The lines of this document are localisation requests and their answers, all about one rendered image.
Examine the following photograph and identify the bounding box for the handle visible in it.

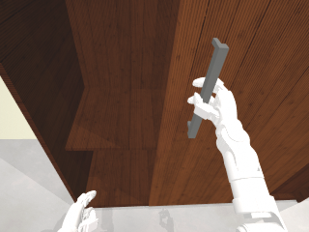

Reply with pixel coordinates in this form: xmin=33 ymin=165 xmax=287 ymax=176
xmin=187 ymin=38 xmax=229 ymax=138

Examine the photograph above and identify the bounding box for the robot left hand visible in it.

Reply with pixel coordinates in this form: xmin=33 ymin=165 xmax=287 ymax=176
xmin=62 ymin=190 xmax=98 ymax=232

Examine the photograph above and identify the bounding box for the wardrobe door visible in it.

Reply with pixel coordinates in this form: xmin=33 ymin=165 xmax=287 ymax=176
xmin=270 ymin=163 xmax=309 ymax=194
xmin=149 ymin=0 xmax=309 ymax=207

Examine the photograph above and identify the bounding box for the robot right hand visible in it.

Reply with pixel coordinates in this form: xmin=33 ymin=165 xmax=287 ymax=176
xmin=187 ymin=77 xmax=238 ymax=128

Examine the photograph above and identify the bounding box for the robot right forearm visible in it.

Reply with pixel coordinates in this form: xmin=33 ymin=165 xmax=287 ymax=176
xmin=215 ymin=118 xmax=288 ymax=232

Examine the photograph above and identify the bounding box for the right robot upper arm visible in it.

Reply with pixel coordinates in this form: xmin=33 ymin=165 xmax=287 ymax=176
xmin=236 ymin=222 xmax=286 ymax=232

